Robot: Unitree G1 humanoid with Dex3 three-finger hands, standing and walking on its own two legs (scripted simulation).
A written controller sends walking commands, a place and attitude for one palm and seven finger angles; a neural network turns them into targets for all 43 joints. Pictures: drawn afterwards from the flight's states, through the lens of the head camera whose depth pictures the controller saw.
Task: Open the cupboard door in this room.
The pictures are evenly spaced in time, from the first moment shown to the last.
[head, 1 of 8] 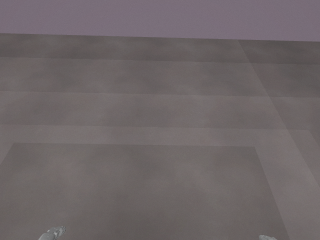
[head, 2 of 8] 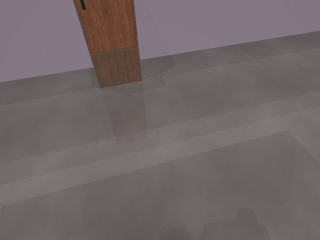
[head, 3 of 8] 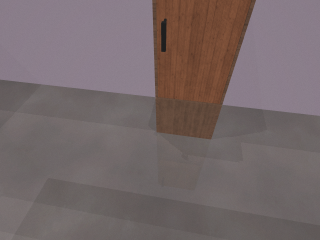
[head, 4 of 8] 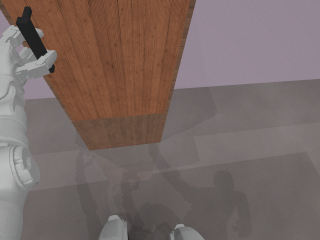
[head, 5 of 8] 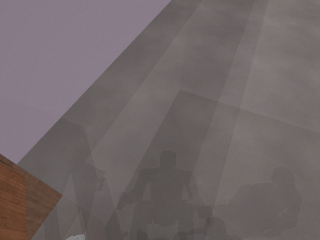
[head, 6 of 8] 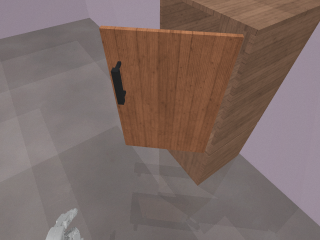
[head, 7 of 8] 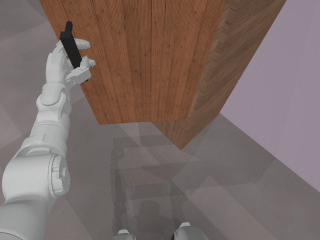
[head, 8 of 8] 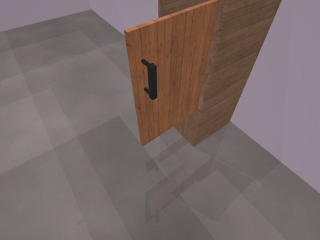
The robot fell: no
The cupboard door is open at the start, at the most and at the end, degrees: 0 93 93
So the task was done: yes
